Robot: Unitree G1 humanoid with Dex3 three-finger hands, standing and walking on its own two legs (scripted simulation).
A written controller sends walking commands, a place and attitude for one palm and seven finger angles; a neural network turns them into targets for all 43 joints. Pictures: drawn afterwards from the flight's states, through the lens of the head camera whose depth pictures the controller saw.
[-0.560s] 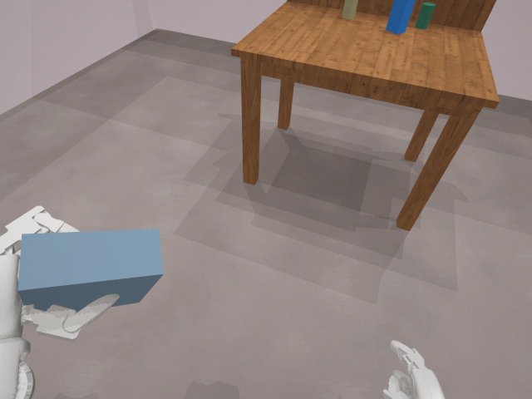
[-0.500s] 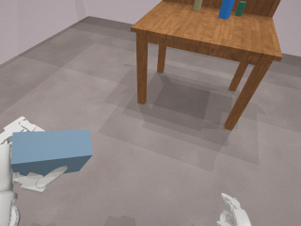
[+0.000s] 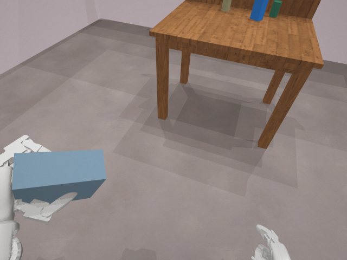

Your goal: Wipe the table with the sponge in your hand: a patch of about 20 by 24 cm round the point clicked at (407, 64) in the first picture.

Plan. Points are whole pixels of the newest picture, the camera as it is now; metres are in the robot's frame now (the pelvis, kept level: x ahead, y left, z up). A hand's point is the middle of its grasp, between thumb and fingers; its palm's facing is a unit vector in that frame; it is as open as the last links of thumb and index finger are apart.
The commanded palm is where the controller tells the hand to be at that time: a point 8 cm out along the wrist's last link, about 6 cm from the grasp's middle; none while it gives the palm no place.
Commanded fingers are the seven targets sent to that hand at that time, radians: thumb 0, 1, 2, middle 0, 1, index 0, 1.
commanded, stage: walk to a spot facing it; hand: left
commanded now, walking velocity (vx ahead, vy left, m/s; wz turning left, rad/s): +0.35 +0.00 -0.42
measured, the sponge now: (72, 178) +0.23 +0.21 +0.14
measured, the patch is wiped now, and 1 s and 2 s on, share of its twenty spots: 0.00 0.00 0.00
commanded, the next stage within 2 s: turn to face it in 1.82 s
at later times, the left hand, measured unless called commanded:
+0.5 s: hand (90, 135) +0.30 +0.19 +0.17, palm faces +0.34 -0.86 -0.37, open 9.4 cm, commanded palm +0.26 +0.24 +0.18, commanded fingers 0.00 0.10 1.30 -1.20 -1.60 -1.20 -1.60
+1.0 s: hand (163, 91) +0.45 +0.06 +0.17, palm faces +0.17 -0.84 -0.51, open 9.4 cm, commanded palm +0.41 +0.13 +0.18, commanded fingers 0.00 0.10 1.30 -1.20 -1.60 -1.20 -1.60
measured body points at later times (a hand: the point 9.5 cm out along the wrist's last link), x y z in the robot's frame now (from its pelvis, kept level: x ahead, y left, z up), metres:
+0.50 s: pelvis +0.07 -0.03 -0.01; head +0.07 -0.01 +0.44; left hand +0.28 +0.24 +0.19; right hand +0.20 -0.29 -0.09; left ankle +0.12 +0.09 -0.74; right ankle +0.05 -0.13 -0.73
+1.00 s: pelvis +0.20 -0.11 -0.01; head +0.23 -0.14 +0.44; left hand +0.44 +0.11 +0.20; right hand +0.28 -0.39 -0.12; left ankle +0.25 +0.02 -0.65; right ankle +0.19 -0.19 -0.74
